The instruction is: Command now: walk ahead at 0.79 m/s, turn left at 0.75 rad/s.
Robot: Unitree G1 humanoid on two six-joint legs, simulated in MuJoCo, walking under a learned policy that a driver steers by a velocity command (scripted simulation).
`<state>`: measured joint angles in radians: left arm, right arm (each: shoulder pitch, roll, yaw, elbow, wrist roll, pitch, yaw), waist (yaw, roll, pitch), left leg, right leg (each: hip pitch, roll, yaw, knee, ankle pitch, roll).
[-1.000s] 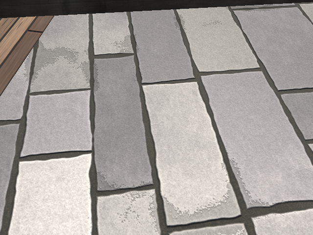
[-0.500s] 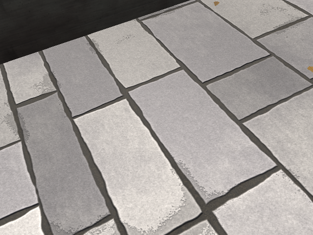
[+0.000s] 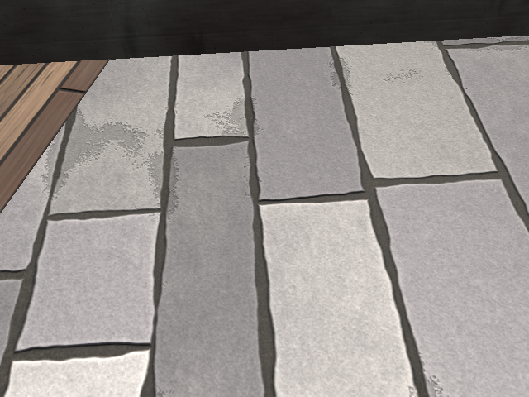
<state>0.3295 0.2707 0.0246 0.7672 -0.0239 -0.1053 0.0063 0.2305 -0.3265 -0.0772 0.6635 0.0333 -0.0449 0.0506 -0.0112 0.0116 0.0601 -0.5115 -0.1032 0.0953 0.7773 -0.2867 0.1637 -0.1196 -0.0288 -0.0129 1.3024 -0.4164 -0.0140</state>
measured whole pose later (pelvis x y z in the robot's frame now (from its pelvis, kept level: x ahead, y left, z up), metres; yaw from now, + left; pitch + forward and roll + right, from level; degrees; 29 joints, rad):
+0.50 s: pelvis +0.31 -0.04 +0.02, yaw +12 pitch +0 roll -1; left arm 0.14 0.23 0.01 0.71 0.03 -0.07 -0.03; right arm 0.23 -0.29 -0.04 0.76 0.01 0.04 -0.02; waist 0.00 0.02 0.08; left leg -0.39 -0.04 -0.11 1.15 -0.51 -0.04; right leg -0.45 0.06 -0.02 0.49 -0.04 -0.06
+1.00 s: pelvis +0.39 +0.00 +0.03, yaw +11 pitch -1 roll +0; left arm 0.16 0.23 0.02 0.86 0.01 -0.01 0.01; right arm 0.26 -0.21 -0.02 0.86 -0.01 -0.02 -0.03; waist 0.00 0.00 0.02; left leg -0.21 0.00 -0.03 0.56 -0.34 -0.01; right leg -0.31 0.03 0.00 0.53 -0.21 -0.02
